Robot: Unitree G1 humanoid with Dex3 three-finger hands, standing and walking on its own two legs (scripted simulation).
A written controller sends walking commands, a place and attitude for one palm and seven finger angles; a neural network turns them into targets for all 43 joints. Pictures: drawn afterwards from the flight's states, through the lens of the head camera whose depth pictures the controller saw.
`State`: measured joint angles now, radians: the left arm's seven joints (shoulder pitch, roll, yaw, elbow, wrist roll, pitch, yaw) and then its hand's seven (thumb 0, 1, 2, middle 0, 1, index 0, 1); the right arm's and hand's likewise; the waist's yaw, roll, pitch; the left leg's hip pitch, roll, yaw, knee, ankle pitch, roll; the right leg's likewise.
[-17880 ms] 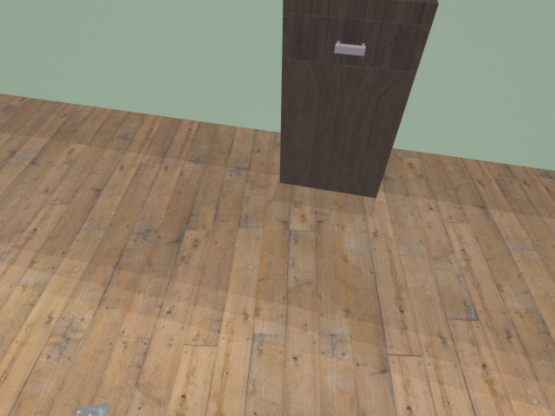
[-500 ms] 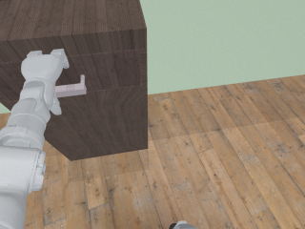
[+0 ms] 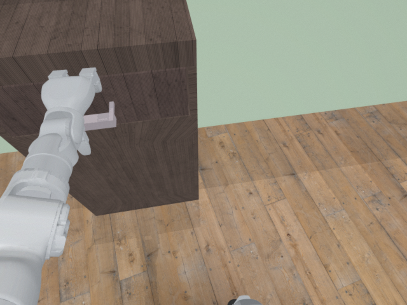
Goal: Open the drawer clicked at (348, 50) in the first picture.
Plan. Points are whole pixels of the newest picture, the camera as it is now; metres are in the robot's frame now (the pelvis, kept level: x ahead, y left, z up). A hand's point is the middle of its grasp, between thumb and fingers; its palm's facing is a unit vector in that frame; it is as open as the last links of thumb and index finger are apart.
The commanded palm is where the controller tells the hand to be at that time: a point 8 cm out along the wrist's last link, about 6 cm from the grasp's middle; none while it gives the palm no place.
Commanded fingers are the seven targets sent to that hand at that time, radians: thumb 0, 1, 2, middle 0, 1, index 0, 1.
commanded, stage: lower the fingers behind the handle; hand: left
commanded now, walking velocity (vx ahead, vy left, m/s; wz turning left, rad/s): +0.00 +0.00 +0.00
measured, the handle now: (92, 115) +0.54 +0.24 +0.00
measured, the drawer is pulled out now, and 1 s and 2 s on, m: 0.00 0.00 0.00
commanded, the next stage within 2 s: lift the fingers back up to retry in 1.48 s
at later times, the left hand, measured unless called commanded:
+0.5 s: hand (92, 124) +0.49 +0.22 +0.03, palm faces -0.11 +0.03 -0.99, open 13.8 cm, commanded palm +0.49 +0.23 +0.08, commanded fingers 0.00 -0.50 0.30 -0.30 -1.20 -0.30 -1.20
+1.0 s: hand (97, 124) +0.50 +0.22 +0.02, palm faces -0.04 +0.03 -1.00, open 13.7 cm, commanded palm +0.49 +0.23 +0.04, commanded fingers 0.00 -0.50 0.30 -0.30 -1.20 -0.30 -1.20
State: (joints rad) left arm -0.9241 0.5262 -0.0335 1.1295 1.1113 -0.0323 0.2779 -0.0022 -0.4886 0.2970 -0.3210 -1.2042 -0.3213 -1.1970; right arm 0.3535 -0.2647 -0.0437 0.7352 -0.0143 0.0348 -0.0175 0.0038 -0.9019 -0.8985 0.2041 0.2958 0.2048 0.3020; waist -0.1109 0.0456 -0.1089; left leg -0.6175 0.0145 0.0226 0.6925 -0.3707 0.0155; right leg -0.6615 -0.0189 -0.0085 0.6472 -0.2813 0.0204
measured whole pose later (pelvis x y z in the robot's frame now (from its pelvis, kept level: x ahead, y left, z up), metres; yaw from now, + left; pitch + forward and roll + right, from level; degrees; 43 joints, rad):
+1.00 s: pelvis -0.04 +0.00 -0.03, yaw +0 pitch +22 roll -1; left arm -1.06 0.56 -0.01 1.29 1.13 0.00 0.35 0.00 -0.49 0.30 -0.34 -1.21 -0.32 -1.25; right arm 0.34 -0.28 0.00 0.71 -0.02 0.02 -0.03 0.00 -0.90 -0.90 0.21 0.30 0.21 0.30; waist -0.19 0.05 -0.12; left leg -0.87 0.02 0.03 0.88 -0.40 0.02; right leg -0.91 -0.02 0.00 0.82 -0.30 0.02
